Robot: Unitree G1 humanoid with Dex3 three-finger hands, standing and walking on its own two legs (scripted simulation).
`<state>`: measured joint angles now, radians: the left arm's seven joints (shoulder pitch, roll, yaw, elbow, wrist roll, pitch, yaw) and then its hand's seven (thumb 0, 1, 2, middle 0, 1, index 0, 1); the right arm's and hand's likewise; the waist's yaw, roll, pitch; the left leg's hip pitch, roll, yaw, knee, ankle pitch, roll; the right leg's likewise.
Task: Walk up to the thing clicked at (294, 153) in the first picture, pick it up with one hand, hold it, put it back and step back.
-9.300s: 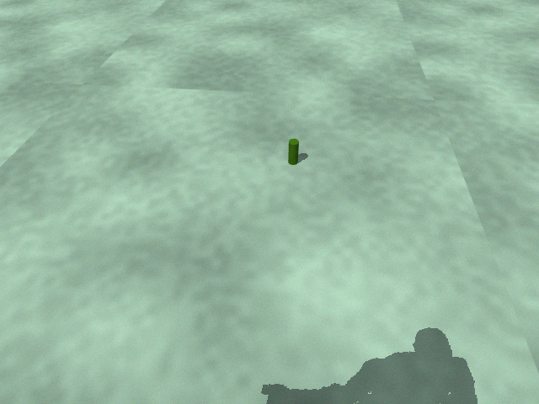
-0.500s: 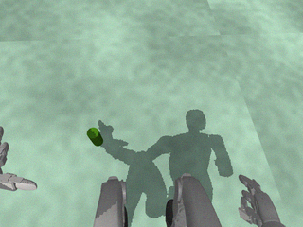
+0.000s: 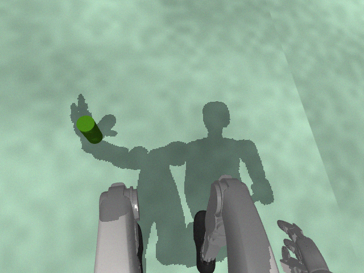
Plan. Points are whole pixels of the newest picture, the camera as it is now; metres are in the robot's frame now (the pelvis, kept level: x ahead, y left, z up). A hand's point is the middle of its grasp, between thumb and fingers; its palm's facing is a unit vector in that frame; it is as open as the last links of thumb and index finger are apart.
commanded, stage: go down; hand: left
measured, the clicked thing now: (90, 130) +0.52 +0.27 -0.38
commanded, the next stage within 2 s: approach in 0.98 s
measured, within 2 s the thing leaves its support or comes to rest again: neither
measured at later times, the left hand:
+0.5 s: hand out of the picture +0.41 +0.43 -0.04, palm faces +0.27 -0.96 -0.06, open 17.3 cm
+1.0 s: hand out of the picture +0.43 +0.45 -0.06, palm faces +0.28 -0.96 -0.04, open 17.1 cm
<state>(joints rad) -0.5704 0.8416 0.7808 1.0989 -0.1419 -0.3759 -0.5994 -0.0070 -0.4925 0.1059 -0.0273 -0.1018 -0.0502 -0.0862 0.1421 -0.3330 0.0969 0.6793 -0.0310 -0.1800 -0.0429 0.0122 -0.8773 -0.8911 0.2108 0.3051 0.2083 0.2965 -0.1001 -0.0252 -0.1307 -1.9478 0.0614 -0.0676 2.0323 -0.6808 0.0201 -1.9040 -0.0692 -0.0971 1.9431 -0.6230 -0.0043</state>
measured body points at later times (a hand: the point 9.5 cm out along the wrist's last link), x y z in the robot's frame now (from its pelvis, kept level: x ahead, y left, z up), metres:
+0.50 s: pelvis -0.01 +0.00 -0.06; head +0.21 +0.08 +0.32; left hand +0.39 +0.48 -0.03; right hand +0.12 -0.28 -0.15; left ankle +0.08 +0.12 -0.42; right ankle +0.10 -0.13 -0.42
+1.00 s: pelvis -0.01 +0.01 -0.08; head +0.22 +0.10 +0.29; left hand +0.40 +0.50 -0.05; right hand +0.11 -0.28 -0.16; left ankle +0.08 +0.12 -0.42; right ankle +0.10 -0.13 -0.42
